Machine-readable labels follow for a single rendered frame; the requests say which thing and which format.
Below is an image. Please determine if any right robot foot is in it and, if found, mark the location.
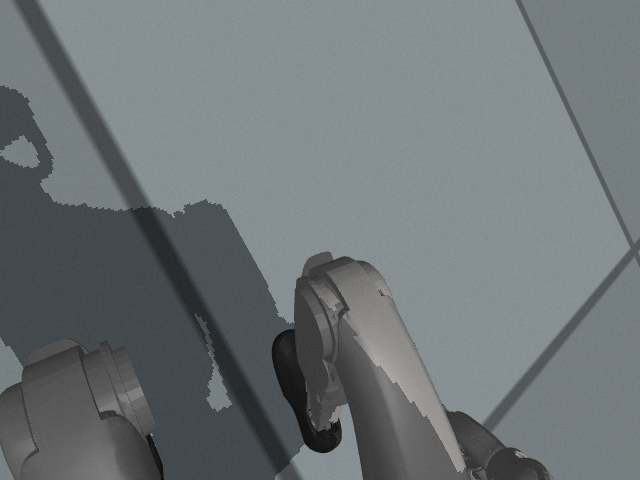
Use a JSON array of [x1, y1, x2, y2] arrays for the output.
[[272, 329, 342, 453]]

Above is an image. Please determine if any left robot foot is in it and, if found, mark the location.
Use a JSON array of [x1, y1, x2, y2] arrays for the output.
[[146, 434, 164, 480]]

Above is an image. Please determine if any right robot arm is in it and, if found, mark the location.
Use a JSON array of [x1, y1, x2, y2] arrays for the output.
[[486, 447, 555, 480]]

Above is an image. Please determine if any right robot hand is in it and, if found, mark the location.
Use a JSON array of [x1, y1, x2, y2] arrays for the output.
[[442, 404, 506, 480]]

